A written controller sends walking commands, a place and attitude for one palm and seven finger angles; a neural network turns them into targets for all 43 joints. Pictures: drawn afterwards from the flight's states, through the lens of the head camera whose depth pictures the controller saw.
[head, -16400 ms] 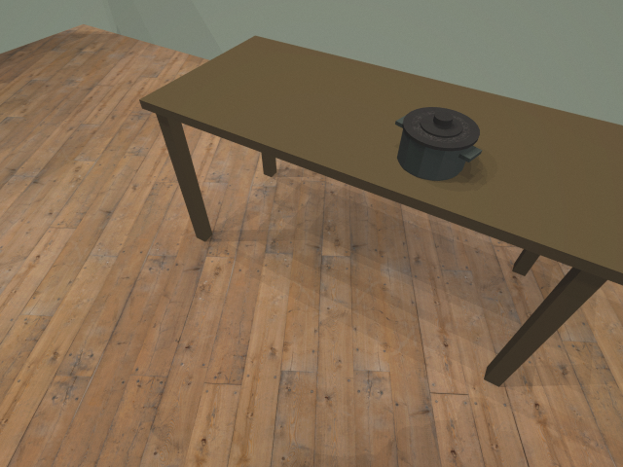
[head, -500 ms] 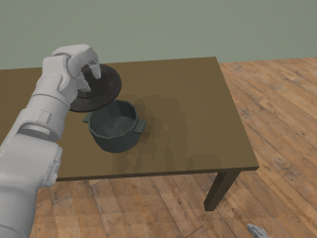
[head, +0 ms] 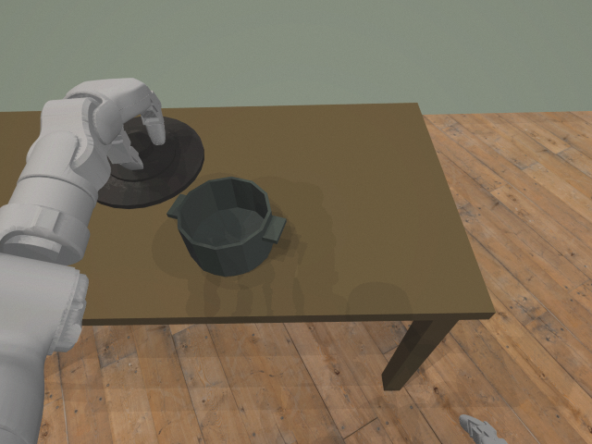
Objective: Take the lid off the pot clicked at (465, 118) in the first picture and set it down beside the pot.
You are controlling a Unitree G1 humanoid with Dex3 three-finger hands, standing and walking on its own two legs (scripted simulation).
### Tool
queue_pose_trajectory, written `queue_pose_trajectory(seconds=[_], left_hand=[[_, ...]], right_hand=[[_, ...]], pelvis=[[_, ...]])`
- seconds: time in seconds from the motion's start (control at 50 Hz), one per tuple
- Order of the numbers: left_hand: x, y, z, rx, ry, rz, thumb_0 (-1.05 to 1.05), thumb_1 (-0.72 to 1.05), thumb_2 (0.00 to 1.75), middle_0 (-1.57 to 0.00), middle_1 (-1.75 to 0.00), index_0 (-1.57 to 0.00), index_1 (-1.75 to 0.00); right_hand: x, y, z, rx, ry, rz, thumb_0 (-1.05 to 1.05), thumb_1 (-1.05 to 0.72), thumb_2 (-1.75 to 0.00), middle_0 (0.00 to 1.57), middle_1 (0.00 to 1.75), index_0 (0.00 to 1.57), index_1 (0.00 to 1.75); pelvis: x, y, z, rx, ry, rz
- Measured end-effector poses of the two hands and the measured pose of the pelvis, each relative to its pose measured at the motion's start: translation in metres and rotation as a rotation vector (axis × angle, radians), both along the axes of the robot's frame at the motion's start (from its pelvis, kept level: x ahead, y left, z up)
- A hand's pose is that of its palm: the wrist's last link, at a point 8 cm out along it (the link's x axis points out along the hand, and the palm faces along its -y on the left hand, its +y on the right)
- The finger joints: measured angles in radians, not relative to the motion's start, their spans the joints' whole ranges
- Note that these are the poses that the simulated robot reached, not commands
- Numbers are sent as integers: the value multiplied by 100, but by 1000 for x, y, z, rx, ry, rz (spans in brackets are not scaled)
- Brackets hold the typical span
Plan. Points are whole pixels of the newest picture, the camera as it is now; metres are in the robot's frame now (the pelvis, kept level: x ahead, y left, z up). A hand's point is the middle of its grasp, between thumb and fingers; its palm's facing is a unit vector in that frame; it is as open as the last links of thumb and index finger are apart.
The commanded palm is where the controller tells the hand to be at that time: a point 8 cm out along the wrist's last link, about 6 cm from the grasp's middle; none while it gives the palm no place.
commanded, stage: move the lid sideways beside the pot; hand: left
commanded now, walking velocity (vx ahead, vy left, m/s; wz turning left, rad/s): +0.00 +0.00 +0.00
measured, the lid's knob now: (136, 146) +0.49 +0.22 +0.14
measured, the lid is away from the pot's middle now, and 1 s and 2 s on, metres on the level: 0.10 0.22 0.23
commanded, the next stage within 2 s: lower the lid onto the table in 1.18 s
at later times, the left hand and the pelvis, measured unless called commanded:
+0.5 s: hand (79, 147) +0.47 +0.29 +0.16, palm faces -0.36 -0.05 -0.93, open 7.0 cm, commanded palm +0.48 +0.30 +0.24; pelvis +0.00 +0.01 +0.00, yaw +0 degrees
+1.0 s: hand (44, 146) +0.48 +0.34 +0.16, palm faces -0.38 -0.09 -0.92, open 7.0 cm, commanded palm +0.50 +0.35 +0.24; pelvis +0.02 +0.02 +0.00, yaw -1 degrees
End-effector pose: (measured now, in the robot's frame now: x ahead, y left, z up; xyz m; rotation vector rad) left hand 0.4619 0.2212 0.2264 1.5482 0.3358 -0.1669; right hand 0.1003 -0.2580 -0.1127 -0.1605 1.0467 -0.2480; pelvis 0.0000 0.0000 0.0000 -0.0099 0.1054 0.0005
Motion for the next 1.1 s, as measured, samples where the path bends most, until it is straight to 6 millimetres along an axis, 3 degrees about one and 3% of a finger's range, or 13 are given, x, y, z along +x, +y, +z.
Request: queue_pose_trajectory(seconds=[0.4,1.1], left_hand=[[2,51,-2,0,36,67,-1,37,40,-76,-98,-73,-96],[16,130,-12,-15,81,148,-1,38,40,-76,-99,-73,-96]], right_hand=[[-36,-13,0,-57,111,-60,1,-91,-90,20,30,20,30],[-42,-5,0,-92,222,-86,0,-91,-90,20,30,20,30]], pelvis=[[1,5,0,-8,17,-6],[15,16,-4,-26,88,-6]])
